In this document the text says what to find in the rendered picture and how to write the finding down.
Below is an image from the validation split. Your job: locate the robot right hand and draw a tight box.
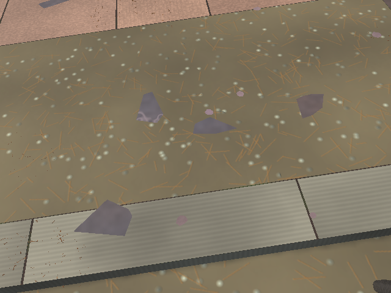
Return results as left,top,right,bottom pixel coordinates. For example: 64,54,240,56
373,280,391,293

